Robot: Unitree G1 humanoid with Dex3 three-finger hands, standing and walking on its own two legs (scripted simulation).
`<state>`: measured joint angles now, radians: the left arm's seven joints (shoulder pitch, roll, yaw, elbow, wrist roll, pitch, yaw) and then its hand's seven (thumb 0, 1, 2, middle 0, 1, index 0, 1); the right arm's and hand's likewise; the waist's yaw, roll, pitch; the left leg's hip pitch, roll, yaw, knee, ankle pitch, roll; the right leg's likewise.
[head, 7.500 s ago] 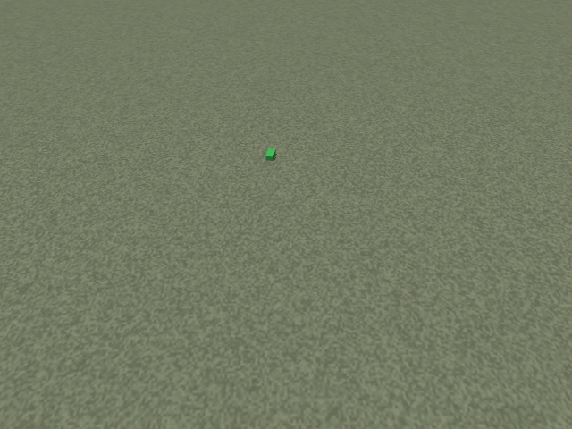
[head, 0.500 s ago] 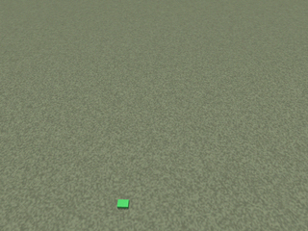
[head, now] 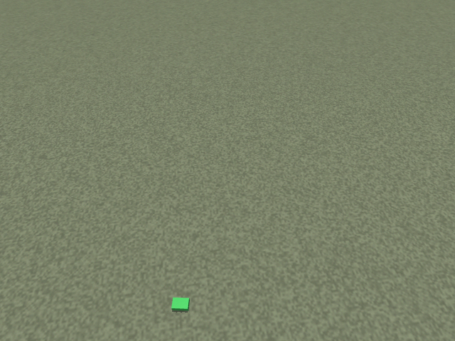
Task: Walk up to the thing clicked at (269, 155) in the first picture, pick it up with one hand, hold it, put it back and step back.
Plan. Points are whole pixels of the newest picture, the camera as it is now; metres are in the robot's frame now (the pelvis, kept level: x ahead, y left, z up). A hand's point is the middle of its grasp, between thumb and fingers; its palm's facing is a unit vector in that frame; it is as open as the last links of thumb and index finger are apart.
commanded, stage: stand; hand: left
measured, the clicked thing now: (180, 304) +0.41 +0.21 -0.77
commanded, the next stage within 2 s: none
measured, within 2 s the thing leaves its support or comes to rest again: neither
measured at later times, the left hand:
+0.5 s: hand out of the picture +0.08 +0.25 -0.16, palm faces -0.02 -0.94 -0.34, open 7.4 cm
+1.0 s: hand out of the picture +0.07 +0.26 -0.16, palm faces -0.02 -0.94 -0.35, open 7.4 cm
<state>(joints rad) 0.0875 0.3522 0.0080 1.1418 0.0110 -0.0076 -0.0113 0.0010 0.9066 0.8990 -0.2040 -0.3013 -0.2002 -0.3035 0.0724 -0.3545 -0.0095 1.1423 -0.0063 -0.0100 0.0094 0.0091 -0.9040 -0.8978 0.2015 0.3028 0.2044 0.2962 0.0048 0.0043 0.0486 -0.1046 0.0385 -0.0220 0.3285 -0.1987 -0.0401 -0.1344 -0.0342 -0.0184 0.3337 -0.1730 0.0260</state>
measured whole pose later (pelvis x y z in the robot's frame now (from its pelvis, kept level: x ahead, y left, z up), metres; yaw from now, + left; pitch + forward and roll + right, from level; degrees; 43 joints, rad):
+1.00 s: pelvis +0.00 +0.00 +0.00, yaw +0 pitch -2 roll +0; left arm 0.11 0.36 0.00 1.14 0.01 0.00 -0.01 0.00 0.91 0.90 -0.20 -0.30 -0.20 -0.30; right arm 0.11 -0.36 0.00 1.14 -0.01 0.00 0.01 0.01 -0.90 -0.90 0.20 0.30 0.20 0.30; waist 0.00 0.00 0.05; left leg -0.09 0.04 -0.02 0.32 -0.20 -0.04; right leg -0.12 -0.03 -0.02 0.33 -0.17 0.02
